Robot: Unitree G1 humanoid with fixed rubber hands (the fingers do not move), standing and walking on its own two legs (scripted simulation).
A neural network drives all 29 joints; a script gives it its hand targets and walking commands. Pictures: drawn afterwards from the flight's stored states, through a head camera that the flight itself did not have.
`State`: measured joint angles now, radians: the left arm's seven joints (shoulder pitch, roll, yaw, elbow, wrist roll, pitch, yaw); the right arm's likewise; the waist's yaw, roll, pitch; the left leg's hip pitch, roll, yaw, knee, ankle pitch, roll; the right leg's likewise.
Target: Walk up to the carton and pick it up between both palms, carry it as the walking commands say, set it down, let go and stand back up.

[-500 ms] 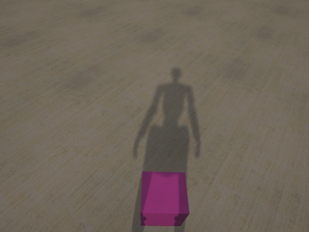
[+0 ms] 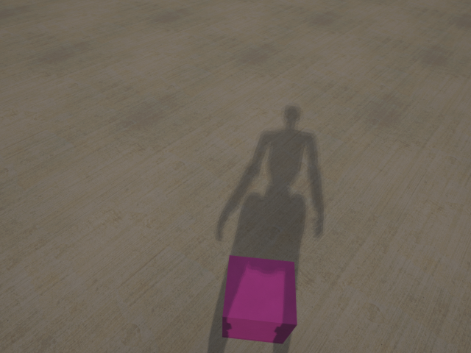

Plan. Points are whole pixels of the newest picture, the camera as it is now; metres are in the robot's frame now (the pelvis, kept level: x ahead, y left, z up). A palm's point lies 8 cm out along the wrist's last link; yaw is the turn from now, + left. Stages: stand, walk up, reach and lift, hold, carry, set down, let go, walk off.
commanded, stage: walk up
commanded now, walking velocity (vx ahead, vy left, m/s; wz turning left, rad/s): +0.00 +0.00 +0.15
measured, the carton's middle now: (256, 301) +0.40 -0.08 -0.63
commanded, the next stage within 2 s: stand in 0.12 s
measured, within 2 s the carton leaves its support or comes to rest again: neither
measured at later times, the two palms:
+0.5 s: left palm (104, 350) +0.14 +0.24 -0.12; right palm out of the picture +0.15 -0.25 -0.13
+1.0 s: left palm (133, 337) +0.18 +0.21 -0.16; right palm (364, 351) +0.18 -0.24 -0.17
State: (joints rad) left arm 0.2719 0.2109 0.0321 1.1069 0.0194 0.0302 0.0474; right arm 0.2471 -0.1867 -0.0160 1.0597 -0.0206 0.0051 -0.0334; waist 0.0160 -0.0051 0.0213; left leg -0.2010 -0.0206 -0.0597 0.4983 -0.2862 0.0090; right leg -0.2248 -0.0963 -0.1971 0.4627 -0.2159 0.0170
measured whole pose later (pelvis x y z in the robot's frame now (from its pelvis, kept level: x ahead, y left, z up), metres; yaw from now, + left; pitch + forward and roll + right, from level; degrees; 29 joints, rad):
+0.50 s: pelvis -0.02 -0.01 -0.02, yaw -1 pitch +3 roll +0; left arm -0.03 0.25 0.03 0.66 -0.04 0.47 0.00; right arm -0.03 -0.26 0.00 0.64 0.03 0.49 0.00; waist 0.03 0.01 0.07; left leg -0.40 0.03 0.01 0.71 -0.36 -0.01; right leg -0.45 -0.04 -0.08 0.69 -0.29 0.00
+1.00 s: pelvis -0.03 -0.01 -0.06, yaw -2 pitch +18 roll +0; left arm -0.02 0.15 0.11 0.48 0.00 0.39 -0.03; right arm -0.04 -0.20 -0.07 0.47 0.00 0.39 0.04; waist 0.02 0.00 -0.05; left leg -0.85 0.02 -0.01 0.97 -0.43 -0.02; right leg -0.90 -0.02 -0.03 0.95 -0.36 -0.01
